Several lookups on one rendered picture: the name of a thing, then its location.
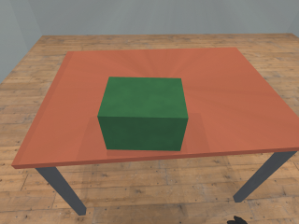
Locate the table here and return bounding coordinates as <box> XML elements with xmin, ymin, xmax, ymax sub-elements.
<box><xmin>11</xmin><ymin>47</ymin><xmax>299</xmax><ymax>216</ymax></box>

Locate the carton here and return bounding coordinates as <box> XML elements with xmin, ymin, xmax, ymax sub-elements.
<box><xmin>97</xmin><ymin>77</ymin><xmax>189</xmax><ymax>151</ymax></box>

